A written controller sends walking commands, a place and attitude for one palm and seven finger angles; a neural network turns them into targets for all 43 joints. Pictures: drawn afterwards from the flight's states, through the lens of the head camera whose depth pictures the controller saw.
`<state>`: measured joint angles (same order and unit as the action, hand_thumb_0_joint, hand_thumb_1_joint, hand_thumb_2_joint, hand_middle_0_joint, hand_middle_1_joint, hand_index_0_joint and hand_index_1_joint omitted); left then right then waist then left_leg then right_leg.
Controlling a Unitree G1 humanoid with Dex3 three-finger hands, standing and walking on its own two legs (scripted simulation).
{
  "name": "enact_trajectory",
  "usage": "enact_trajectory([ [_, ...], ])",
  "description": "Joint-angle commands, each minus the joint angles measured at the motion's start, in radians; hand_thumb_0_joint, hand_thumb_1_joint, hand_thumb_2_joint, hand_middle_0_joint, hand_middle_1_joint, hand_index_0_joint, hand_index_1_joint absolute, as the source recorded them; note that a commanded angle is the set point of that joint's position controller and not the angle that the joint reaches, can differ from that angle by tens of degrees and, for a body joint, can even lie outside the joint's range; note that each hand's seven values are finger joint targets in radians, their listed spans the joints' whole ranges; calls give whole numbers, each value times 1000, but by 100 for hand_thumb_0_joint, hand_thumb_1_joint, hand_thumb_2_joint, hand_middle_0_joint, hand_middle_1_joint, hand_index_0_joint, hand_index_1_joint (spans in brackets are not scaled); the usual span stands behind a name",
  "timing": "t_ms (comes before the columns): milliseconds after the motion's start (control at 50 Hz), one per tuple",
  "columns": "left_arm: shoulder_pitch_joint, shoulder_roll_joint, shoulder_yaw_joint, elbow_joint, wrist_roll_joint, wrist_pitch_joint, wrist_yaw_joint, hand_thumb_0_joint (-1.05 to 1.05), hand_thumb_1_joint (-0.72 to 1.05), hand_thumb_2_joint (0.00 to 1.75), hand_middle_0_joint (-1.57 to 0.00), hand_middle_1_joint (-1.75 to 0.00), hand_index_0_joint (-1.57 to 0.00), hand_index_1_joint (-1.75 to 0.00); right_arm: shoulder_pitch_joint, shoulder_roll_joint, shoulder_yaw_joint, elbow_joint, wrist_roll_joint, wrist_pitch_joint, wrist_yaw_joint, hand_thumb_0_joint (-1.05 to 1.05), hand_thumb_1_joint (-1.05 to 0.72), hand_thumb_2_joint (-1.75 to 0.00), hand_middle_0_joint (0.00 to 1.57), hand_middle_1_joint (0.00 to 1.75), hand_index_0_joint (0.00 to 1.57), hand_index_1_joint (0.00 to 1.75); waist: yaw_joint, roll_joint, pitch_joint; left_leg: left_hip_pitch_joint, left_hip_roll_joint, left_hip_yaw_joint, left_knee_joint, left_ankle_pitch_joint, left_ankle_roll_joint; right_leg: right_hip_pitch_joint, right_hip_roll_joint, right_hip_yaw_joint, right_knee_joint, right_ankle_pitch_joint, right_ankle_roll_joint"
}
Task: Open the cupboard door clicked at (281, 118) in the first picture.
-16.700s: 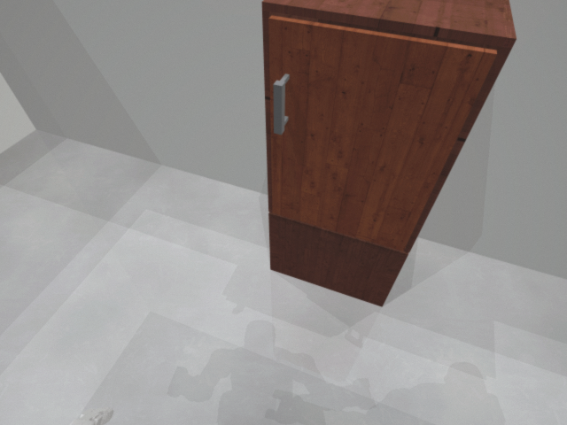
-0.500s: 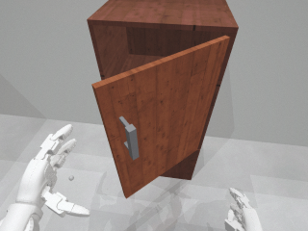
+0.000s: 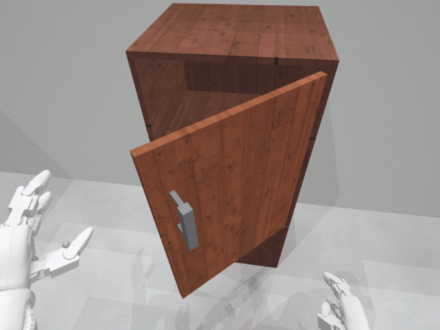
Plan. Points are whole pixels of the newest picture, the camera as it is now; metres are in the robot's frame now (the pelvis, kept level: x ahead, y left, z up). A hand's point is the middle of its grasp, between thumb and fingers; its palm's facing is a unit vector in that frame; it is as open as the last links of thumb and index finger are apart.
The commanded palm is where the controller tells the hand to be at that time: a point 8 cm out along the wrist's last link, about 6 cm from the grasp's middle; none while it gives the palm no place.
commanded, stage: draw the hand back to the body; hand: left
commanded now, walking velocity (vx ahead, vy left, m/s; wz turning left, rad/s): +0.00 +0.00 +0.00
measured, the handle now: (183, 220) +0.30 +0.12 +0.05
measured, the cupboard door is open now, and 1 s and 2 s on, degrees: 44 44 44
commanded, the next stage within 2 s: step back with the hand held close in 0.52 s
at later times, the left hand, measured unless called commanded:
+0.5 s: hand (62, 240) +0.19 +0.25 +0.15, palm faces +0.45 -0.81 -0.38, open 7.5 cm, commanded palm +0.14 +0.29 +0.17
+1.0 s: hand (39, 265) +0.15 +0.26 +0.14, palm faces +0.35 -0.80 -0.49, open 7.4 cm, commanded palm +0.09 +0.30 +0.17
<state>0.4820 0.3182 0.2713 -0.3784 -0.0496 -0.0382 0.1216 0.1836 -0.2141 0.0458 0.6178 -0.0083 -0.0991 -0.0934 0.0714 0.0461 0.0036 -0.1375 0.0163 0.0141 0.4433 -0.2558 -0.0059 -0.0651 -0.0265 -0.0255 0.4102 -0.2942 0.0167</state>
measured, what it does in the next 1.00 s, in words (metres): shifts its weight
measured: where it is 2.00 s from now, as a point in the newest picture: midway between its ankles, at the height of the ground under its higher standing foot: outside the picture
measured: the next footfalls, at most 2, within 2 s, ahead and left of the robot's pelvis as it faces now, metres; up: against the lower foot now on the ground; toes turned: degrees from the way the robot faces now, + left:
right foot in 1.88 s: -0.27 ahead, -0.09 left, +0.00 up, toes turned -4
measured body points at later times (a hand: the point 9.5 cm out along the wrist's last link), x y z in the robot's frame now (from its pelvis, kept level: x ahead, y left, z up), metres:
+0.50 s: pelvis +0.00 -0.01 +0.00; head -0.02 -0.03 +0.45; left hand +0.16 +0.29 +0.17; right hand +0.18 -0.24 -0.08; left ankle -0.01 +0.12 -0.74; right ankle -0.04 -0.13 -0.74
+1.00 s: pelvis -0.05 +0.01 +0.00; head -0.03 +0.00 +0.45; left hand +0.13 +0.30 +0.17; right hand +0.13 -0.24 -0.08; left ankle -0.01 +0.12 -0.74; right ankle -0.04 -0.13 -0.74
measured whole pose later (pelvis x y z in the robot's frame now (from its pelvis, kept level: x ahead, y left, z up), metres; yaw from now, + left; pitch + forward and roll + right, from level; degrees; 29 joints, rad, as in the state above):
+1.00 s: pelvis -0.05 +0.01 +0.00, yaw -1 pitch +0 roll -1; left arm 0.56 0.41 0.37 -0.47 -0.06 -0.12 0.12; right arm 0.16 -0.24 -0.01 0.56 0.01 0.02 -0.10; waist 0.02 0.03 0.05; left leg -0.27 0.03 0.02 0.46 -0.18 0.00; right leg -0.20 -0.01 -0.02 0.41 -0.20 0.02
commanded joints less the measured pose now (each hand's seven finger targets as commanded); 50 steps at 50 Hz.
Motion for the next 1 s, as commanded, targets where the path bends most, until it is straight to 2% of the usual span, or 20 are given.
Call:
enact_trajectory([
  [0,-99,181,142,-214,-3,-65,15,0,69,81,-19,-30,-19,-30,-126,-105,-50,-156,0,-46,-3,0,-90,-90,20,30,20,30,-3,10,-78,82,-2,10,-55,333,21,-24,27,-29,-49,337,-23],
  [40,-112,195,162,-227,-4,-70,17,0,76,84,-19,-30,-19,-30,-124,-104,-51,-152,-1,-46,-2,0,-90,-90,20,30,20,30,-2,33,-90,91,-4,13,-55,338,21,-18,28,-27,-51,343,-24],
  [100,-113,204,181,-216,-10,-69,16,0,87,88,-20,-30,-20,-30,-126,-106,-56,-150,1,-40,-2,0,-90,-90,20,30,20,30,-1,8,-91,96,-1,18,-51,368,23,-10,27,-25,-51,383,-21],
  [120,-127,207,185,-221,-11,-70,15,0,90,90,-20,-30,-20,-30,-128,-106,-57,-149,1,-39,-1,0,-90,-90,20,30,20,30,-1,24,-94,101,-3,19,-51,366,23,-11,27,-23,-54,382,-20],
  [200,-95,169,155,-157,-16,-63,6,0,90,90,-20,-30,-20,-30,-130,-108,-61,-149,4,-29,4,0,-90,-90,20,30,20,30,-4,-25,-53,85,-1,22,-62,334,26,-22,28,-25,-67,367,-15],
  [220,-104,181,162,-170,-16,-67,5,0,90,90,-20,-30,-20,-30,-132,-109,-65,-152,4,-27,3,0,-90,-90,20,30,20,30,-2,-38,-71,94,-3,25,-59,333,29,-18,28,-22,-67,374,-14],
  [320,-132,206,177,-216,-12,-81,8,0,90,90,-20,-30,-20,-30,-140,-105,-65,-149,3,-32,0,0,-90,-90,20,30,20,30,0,23,-95,109,-8,27,-58,316,27,-13,26,-16,-73,357,-16],
  [440,-129,202,178,-191,-16,-87,9,0,90,90,-20,-30,-20,-30,-141,-103,-66,-141,4,-40,-4,0,-90,-90,20,30,20,30,-3,-12,-55,99,-8,26,-67,275,28,-31,30,-16,-95,320,-14],
  [500,-142,203,176,-186,-14,-93,9,0,90,90,-20,-30,-20,-30,-143,-104,-67,-136,5,-45,-6,0,-90,-90,20,30,20,30,-4,26,-42,104,-8,26,-75,245,26,-41,28,-11,-106,280,-15],
  [580,-134,213,186,-168,-15,-100,9,0,90,90,-20,-30,-20,-30,-148,-108,-69,-131,3,-55,-7,0,-90,-90,20,30,20,30,1,-4,-40,103,-9,25,-80,230,27,-42,31,-11,-118,263,-15],
  [600,-132,192,168,-174,-16,-101,6,0,90,90,-20,-30,-20,-30,-146,-104,-68,-132,5,-54,-6,0,-90,-90,20,30,20,30,-3,13,-41,103,-8,23,-83,226,26,-39,29,-10,-113,254,-15],
  [620,-200,222,177,-288,-16,-116,9,0,90,90,-20,-30,-20,-30,-157,-103,-66,-146,6,-63,-3,0,-90,-90,20,30,20,30,-1,36,-73,117,-11,17,-81,224,26,-31,28,-6,-113,253,-16],
  [640,-242,347,302,-308,-9,-150,16,0,90,90,-20,-30,-20,-30,-142,-126,-65,-167,8,-36,-3,0,-90,-90,20,30,20,30,-45,-25,26,32,8,6,-26,196,42,-142,-16,43,-168,309,-9],
  [660,-109,265,246,-195,-12,-143,4,0,90,90,-20,-30,-20,-30,-140,-115,-69,-147,4,-14,-2,0,-90,-90,20,30,20,30,-49,-95,14,22,4,-3,-1,196,40,-141,-37,35,-166,333,-9],
  [720,9,216,207,-192,-11,-144,-4,0,90,90,-20,-30,-20,-30,-127,-124,-81,-172,7,26,2,0,-90,-90,20,30,20,30,-55,-27,-54,24,16,5,4,281,32,-123,-44,18,-112,404,-6],
  [780,39,235,223,-217,-13,-143,3,0,90,90,-20,-30,-20,-30,-125,-129,-90,-186,12,49,-2,0,-90,-90,20,30,20,30,-56,-8,-110,33,31,0,-6,361,30,-110,-35,7,-81,412,-1],
  [860,32,266,243,-284,-12,-144,17,0,90,90,-20,-30,-20,-30,-119,-128,-94,-211,19,67,-8,0,-90,-90,20,30,20,30,-60,-36,-147,18,46,-1,-2,386,28,-106,-25,10,-45,423,4],
  [880,27,286,259,-301,-12,-146,22,0,90,90,-20,-30,-20,-30,-122,-131,-95,-211,18,69,-12,0,-90,-90,20,30,20,30,-57,-7,-163,10,46,-5,-7,396,27,-89,-26,8,-31,429,2],
  [920,41,279,255,-321,-12,-147,28,0,90,90,-20,-30,-20,-30,-117,-127,-96,-223,22,69,-12,0,-90,-90,20,30,20,30,-58,-15,-168,-8,53,-8,-6,380,27,-91,-22,12,-13,412,5],
  [980,61,291,274,-336,-10,-155,37,0,90,90,-20,-30,-20,-30,-118,-133,-100,-225,19,64,-14,0,-90,-90,20,30,20,30,-56,33,-154,-74,59,-21,-22,310,30,-85,-17,20,3,347,3],
])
